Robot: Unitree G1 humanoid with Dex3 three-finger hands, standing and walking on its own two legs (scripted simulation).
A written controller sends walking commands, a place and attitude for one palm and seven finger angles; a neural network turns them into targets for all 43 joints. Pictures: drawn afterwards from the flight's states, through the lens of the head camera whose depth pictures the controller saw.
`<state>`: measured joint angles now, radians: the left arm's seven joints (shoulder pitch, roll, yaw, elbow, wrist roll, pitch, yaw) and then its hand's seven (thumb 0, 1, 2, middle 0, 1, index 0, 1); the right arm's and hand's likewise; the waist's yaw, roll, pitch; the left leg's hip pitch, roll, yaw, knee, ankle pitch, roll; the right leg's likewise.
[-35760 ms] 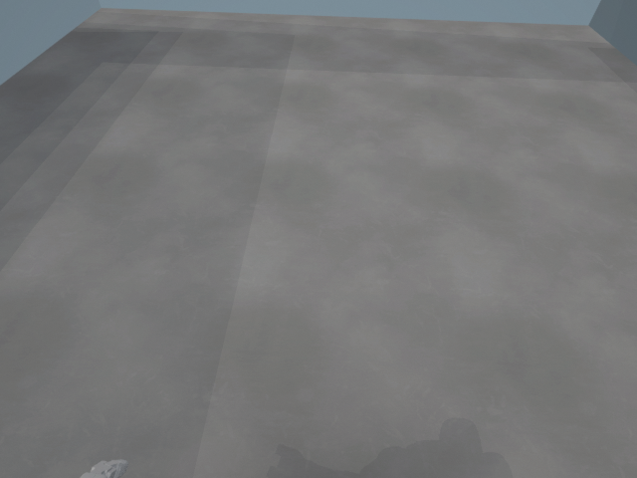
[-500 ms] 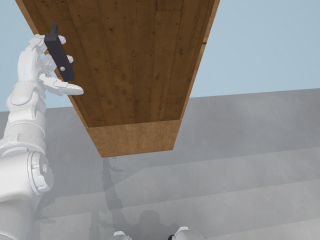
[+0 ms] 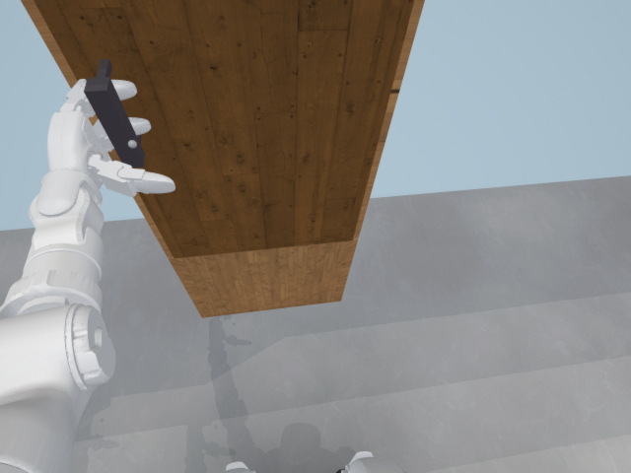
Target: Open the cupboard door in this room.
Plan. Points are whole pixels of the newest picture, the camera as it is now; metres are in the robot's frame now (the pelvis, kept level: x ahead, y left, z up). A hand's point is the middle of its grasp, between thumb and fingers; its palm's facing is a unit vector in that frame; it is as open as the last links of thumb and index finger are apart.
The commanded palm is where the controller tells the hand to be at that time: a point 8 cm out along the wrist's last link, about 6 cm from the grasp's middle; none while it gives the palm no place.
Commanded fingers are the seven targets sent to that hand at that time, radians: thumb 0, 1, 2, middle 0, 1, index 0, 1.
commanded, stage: slide the fingers in behind the handle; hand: left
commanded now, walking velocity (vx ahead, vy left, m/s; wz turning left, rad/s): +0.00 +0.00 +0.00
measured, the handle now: (120, 115) +0.55 +0.22 +0.11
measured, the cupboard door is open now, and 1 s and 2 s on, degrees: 0 0 40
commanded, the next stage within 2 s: close the thumb around the handle in 0.18 s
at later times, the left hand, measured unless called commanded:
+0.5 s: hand (126, 147) +0.49 +0.20 +0.12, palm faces +0.06 -1.00 -0.01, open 12.7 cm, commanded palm +0.47 +0.25 +0.11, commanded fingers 0.00 0.17 0.59 -0.35 -1.27 -0.35 -1.27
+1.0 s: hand (133, 144) +0.50 +0.19 +0.11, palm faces +0.06 -1.00 +0.00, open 5.9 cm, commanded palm +0.47 +0.25 +0.11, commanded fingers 0.00 0.90 0.90 -0.40 -1.35 -0.40 -1.35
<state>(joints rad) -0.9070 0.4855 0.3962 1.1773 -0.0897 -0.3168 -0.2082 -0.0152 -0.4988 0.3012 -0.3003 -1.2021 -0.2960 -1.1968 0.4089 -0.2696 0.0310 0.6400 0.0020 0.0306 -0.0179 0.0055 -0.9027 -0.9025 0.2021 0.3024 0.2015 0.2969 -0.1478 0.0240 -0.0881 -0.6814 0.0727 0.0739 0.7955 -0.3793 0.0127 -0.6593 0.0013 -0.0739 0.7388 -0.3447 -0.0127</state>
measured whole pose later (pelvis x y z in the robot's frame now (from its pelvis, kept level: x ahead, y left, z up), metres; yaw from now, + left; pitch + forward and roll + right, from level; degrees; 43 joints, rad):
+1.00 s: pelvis +0.00 +0.00 +0.00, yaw +0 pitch +15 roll -2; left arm -0.90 0.47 0.39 1.17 -0.10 -0.32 -0.19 0.00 0.70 0.79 -0.36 -1.34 -0.36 -1.34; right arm 0.42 -0.27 0.03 0.65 0.00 0.03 -0.02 0.01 -0.90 -0.90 0.20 0.30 0.20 0.30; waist -0.15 0.03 -0.09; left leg -0.69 0.07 0.08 0.80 -0.39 0.02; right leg -0.66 0.00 -0.07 0.74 -0.35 -0.01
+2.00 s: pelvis +0.01 -0.03 +0.02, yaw +2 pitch +0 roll +0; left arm 0.15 -0.08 -0.26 -0.10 0.04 0.07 0.52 0.01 0.65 0.73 -0.32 -1.32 -0.35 -1.33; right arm 0.13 -0.15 0.03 0.56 -0.05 0.07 0.02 0.01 -0.90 -0.90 0.20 0.30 0.20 0.30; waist 0.01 0.05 -0.07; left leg -0.28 0.06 0.04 0.61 -0.34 -0.03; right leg -0.26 0.00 -0.10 0.60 -0.35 -0.04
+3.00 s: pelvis -0.01 -0.01 +0.02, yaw +3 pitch -1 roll -1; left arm -0.04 -0.10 -0.28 0.05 0.05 0.07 0.59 -0.01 -0.49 0.30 -0.30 -0.66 -0.30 -0.69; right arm 0.13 -0.16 0.02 0.63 -0.05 0.07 0.01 0.01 -0.90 -0.90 0.20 0.30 0.20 0.30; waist 0.03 0.03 -0.03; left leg -0.31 0.03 0.04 0.64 -0.32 0.00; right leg -0.28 -0.02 -0.11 0.62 -0.32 -0.02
